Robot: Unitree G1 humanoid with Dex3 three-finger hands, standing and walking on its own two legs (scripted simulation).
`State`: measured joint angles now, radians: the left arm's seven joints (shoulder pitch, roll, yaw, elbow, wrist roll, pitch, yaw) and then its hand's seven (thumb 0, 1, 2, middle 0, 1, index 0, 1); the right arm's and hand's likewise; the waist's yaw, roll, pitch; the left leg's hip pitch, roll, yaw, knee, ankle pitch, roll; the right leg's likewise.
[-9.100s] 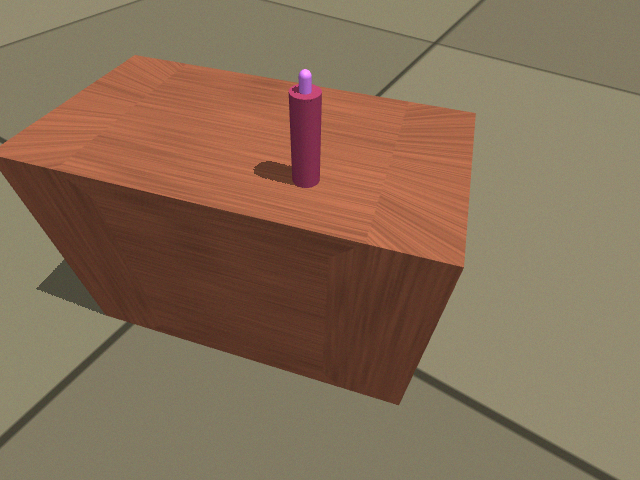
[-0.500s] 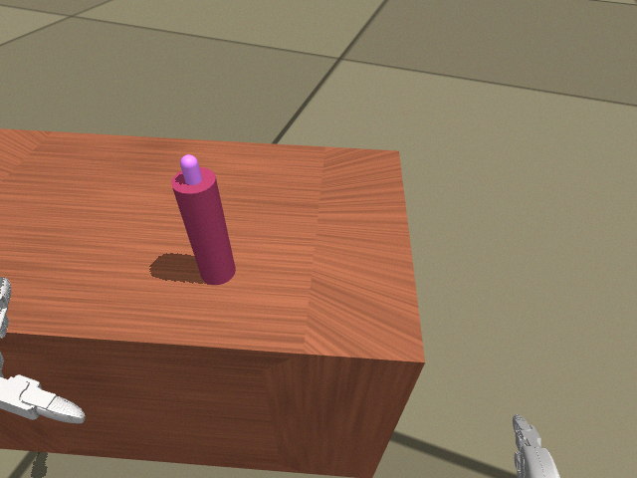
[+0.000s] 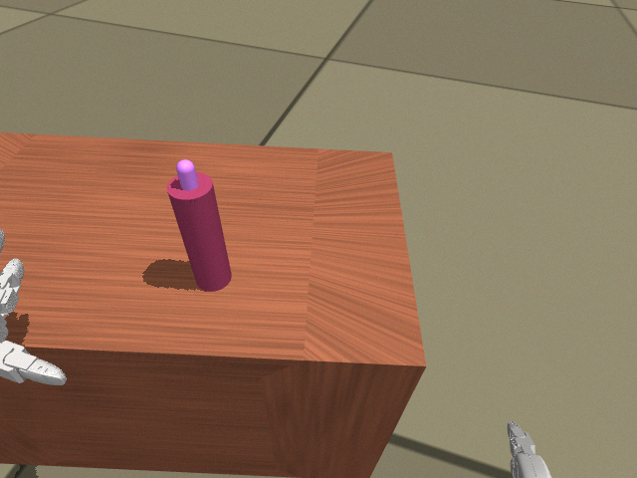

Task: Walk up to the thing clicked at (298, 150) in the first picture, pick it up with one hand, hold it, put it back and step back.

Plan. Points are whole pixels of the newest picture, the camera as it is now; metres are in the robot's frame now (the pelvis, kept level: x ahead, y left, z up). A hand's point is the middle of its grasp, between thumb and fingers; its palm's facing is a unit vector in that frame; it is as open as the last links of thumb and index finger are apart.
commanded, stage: go down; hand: left
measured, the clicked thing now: (201, 228) +0.47 +0.19 +0.05
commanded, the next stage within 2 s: none
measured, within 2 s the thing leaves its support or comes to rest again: neither
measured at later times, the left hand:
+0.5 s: hand (21, 276) +0.33 +0.36 +0.11, palm faces +0.15 -0.99 +0.02, open 17.6 cm
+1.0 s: hand (20, 261) +0.35 +0.37 +0.11, palm faces +0.16 -0.99 +0.00, open 17.5 cm
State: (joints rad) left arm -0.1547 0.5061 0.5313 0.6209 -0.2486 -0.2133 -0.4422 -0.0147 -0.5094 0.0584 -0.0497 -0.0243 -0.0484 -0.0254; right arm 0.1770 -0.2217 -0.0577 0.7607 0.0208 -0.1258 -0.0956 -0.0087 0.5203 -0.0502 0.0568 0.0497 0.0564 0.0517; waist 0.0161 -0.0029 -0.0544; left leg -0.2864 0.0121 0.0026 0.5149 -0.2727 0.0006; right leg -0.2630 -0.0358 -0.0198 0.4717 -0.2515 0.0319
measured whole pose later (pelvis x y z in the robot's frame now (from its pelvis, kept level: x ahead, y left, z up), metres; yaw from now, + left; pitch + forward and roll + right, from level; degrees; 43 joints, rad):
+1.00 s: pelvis +0.01 +0.00 -0.01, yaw +0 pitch +10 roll -2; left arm -0.46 0.75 0.63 1.00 -0.26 -0.19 -0.64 -0.02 -0.56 0.07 -0.05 -0.05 -0.05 -0.05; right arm 0.18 -0.23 0.03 0.72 0.00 -0.22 -0.14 -0.01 0.53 -0.05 0.06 0.05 0.06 0.05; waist -0.05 -0.01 -0.12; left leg -0.50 0.02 -0.02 0.67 -0.34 0.00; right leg -0.46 -0.02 -0.04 0.59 -0.31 0.03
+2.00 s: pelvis +0.00 +0.00 -0.03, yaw +0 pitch +12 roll -2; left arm -0.56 0.82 0.64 1.05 -0.22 -0.14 -0.63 -0.01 -0.52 0.08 -0.05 -0.05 -0.05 -0.05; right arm 0.25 -0.25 0.04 0.56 0.00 -0.23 -0.13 -0.01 0.53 -0.05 0.06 0.05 0.06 0.05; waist -0.07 -0.01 -0.14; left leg -0.62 0.03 -0.02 0.79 -0.38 0.00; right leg -0.57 -0.02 -0.04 0.70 -0.35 0.03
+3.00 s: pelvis -0.01 +0.00 -0.06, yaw -2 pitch +18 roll -2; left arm -0.56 0.44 0.43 0.88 -0.18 -0.31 -0.24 -0.02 -0.50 0.02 -0.06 -0.04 -0.07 -0.03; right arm 0.35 -0.25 -0.04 0.21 -0.02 -0.07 -0.01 -0.01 0.53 -0.05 0.06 0.05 0.06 0.05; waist -0.12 0.00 -0.15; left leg -0.86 0.05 0.00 1.03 -0.48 0.00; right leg -0.84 0.00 -0.01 0.96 -0.44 0.03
